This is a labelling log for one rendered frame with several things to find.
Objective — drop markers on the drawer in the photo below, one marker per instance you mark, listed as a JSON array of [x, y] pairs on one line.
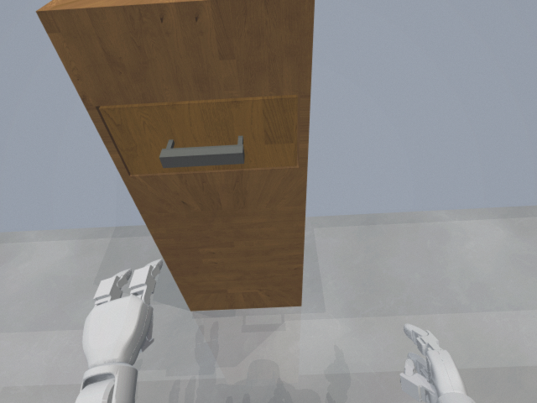
[[268, 126]]

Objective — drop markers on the robot right hand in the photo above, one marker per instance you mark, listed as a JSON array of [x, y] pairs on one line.
[[437, 375]]

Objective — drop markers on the cabinet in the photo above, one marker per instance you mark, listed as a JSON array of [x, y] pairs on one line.
[[232, 239]]

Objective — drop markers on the left robot forearm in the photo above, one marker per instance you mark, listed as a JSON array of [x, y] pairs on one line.
[[109, 383]]

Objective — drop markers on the handle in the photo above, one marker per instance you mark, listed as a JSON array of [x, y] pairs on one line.
[[202, 156]]

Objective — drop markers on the robot left hand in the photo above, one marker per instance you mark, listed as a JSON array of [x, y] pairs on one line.
[[118, 329]]

